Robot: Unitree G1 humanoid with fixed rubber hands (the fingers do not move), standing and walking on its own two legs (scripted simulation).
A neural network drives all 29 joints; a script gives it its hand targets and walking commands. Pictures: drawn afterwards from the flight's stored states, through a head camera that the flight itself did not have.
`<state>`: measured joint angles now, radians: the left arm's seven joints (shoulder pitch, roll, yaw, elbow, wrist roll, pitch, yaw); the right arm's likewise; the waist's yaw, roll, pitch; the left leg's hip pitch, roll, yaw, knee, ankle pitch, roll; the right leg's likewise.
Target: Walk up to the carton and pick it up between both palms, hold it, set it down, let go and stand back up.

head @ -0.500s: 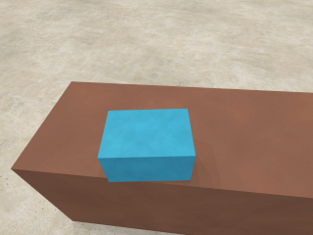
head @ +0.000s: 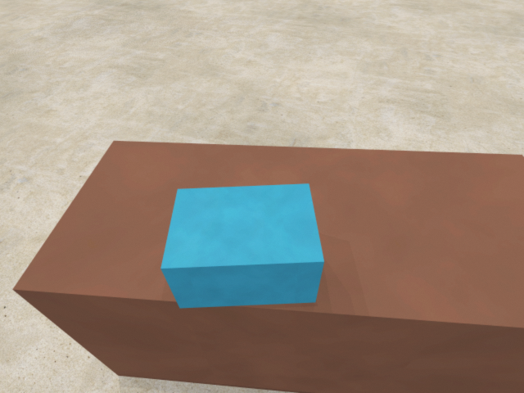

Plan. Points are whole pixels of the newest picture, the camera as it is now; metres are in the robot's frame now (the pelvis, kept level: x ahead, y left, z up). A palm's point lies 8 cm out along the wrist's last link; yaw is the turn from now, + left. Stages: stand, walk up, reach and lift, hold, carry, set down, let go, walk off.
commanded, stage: stand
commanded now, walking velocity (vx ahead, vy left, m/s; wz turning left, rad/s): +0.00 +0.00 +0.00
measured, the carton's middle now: (245, 244) +0.41 +0.05 -0.06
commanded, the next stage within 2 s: none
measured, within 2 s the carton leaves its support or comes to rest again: neither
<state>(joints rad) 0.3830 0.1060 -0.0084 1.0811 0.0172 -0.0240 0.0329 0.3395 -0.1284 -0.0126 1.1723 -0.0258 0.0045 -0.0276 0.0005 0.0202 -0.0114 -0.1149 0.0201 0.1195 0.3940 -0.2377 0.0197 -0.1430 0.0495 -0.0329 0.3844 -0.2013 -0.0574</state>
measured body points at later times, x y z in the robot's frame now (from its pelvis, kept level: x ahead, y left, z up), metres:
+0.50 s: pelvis +0.00 +0.00 +0.00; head -0.01 -0.01 +0.45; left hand -0.04 +0.19 -0.16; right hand -0.05 -0.19 -0.17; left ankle -0.01 +0.10 -0.74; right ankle +0.01 -0.08 -0.74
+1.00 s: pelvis +0.01 +0.00 +0.00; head +0.01 -0.01 +0.45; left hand -0.03 +0.19 -0.16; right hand -0.04 -0.19 -0.17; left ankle -0.01 +0.10 -0.74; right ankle +0.01 -0.08 -0.74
